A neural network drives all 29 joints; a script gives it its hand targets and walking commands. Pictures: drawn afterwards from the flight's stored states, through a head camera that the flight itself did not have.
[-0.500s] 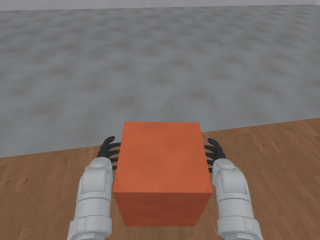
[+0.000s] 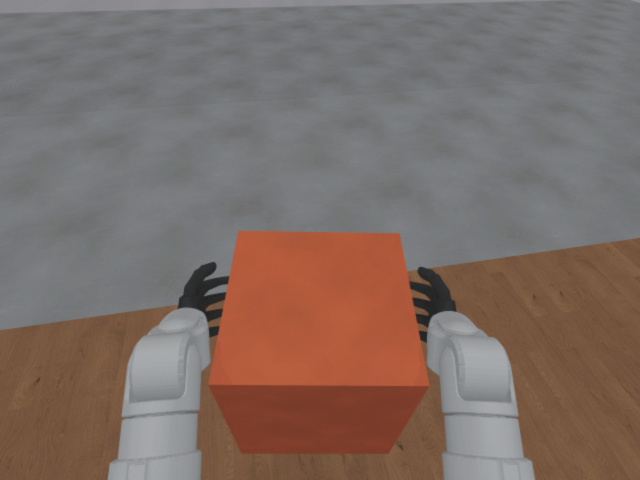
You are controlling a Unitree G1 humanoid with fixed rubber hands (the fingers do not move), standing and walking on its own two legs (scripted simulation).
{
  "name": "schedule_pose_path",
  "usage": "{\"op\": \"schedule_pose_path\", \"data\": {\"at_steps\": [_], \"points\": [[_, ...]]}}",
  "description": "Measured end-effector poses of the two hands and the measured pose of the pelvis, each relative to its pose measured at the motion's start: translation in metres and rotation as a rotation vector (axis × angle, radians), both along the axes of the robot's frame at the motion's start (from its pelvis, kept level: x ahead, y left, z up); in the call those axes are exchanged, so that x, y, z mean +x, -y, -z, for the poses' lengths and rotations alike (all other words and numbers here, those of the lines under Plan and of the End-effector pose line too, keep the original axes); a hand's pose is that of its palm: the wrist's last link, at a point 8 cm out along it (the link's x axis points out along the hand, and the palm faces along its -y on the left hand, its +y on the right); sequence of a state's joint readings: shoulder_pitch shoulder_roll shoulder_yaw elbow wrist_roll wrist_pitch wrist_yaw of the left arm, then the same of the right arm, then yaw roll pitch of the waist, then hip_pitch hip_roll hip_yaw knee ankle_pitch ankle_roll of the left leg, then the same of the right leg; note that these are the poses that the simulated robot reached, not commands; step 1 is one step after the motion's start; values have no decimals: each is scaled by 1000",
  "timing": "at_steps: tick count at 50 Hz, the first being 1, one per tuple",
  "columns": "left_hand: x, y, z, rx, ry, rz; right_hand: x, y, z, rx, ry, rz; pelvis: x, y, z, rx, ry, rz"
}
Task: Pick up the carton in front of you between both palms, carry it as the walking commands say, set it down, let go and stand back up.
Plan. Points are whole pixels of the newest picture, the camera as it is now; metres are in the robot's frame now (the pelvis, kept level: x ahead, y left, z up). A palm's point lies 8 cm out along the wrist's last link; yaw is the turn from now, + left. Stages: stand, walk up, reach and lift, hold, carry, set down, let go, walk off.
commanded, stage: carry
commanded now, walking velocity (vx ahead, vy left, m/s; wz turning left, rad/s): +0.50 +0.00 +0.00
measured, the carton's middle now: (317, 348) +0.29 +0.01 +0.01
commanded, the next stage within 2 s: none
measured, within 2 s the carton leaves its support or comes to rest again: neither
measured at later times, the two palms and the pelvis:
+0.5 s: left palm (220, 185) +0.55 +0.18 +0.10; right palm (398, 191) +0.54 -0.12 +0.10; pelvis +0.27 +0.03 +0.01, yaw +1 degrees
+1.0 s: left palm (245, 87) +0.91 +0.18 +0.12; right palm (371, 90) +0.93 -0.12 +0.11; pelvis +0.60 +0.01 +0.00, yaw +3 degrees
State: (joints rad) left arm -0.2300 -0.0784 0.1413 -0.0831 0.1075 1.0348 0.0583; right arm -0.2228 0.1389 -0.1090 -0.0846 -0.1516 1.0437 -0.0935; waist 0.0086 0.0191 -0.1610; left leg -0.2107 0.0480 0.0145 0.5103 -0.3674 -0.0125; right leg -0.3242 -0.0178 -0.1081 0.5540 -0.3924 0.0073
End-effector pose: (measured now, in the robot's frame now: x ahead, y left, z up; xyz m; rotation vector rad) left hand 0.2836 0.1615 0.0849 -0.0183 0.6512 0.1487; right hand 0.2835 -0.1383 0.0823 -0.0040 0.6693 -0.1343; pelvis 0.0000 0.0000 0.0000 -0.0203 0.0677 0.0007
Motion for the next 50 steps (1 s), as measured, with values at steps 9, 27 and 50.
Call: {"op": "schedule_pose_path", "data": {"at_steps": [9,27,50], "points": [[59,-8,0,-41,-50,-72,76,-8,-6,42,-51,-6,84,-5,-4,29,-38,-62],[293,-12,-6,-46,-49,4,283,-13,-11,36,-47,71,300,-28,-4,-12,-28,-19],[623,-22,-33,16,19,-70,644,-22,-29,10,22,-68,597,-7,-4,34,-6,-49]]}}
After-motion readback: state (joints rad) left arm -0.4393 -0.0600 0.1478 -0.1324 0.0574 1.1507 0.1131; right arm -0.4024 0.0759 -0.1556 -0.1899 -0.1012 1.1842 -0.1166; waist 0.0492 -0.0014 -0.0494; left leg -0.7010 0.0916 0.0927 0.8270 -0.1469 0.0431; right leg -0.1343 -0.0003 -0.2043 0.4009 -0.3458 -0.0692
